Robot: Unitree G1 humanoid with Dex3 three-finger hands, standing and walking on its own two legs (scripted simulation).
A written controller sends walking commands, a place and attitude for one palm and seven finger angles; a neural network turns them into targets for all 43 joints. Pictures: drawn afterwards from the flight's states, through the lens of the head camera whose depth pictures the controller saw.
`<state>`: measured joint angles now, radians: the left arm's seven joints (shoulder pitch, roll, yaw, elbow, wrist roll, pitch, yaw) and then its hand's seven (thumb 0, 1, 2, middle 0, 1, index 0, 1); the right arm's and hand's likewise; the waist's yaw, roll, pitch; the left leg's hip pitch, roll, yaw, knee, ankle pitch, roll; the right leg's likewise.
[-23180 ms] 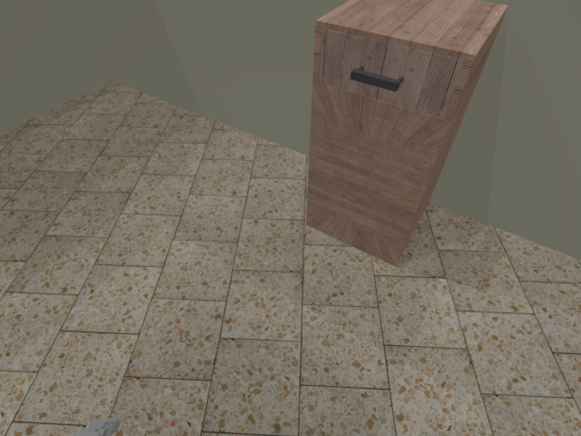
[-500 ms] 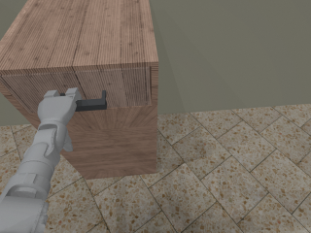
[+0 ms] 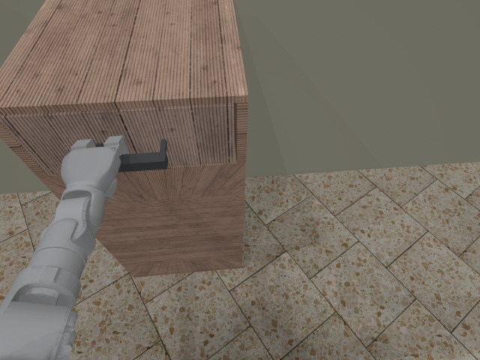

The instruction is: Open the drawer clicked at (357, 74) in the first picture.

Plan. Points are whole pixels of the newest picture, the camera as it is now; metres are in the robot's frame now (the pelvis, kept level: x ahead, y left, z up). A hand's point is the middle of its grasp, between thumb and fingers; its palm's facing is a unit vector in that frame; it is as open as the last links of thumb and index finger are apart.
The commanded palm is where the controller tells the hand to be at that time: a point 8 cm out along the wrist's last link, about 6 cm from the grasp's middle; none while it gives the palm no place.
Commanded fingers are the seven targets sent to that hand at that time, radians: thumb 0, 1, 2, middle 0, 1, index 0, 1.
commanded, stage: close the thumb around the handle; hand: left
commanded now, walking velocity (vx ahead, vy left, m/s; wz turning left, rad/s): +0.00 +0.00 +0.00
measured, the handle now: (130, 154) +0.47 +0.22 +0.05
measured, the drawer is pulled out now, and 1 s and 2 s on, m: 0.00 0.07 0.20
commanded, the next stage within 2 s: pull the drawer open in 0.18 s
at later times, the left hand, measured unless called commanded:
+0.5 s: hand (105, 186) +0.41 +0.26 +0.02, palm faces -0.03 -0.06 -1.00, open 5.5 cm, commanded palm +0.36 +0.26 +0.08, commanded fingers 0.00 0.90 0.90 -0.40 -1.35 -0.40 -1.35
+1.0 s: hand (99, 218) +0.34 +0.25 +0.02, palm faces +0.00 -0.09 -1.00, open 5.4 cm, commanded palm +0.31 +0.25 +0.08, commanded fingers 0.00 0.90 0.90 -0.40 -1.35 -0.40 -1.35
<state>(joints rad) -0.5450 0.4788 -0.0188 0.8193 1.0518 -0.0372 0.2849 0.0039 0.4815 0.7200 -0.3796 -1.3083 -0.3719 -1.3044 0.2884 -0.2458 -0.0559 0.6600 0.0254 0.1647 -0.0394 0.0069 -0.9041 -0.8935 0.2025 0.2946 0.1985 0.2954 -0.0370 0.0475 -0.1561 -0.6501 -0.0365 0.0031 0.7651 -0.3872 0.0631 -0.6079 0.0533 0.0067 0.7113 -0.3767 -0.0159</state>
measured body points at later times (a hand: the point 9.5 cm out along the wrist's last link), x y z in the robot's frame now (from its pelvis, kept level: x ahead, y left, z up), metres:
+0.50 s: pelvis +0.01 +0.00 +0.00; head +0.06 +0.00 +0.45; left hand +0.41 +0.26 +0.08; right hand +0.07 -0.27 -0.12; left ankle -0.02 +0.08 -0.71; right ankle -0.03 -0.12 -0.71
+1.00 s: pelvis +0.03 +0.01 +0.00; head +0.07 +0.00 +0.45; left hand +0.34 +0.26 +0.08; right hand +0.19 -0.23 -0.11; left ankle -0.02 +0.08 -0.71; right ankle -0.03 -0.11 -0.71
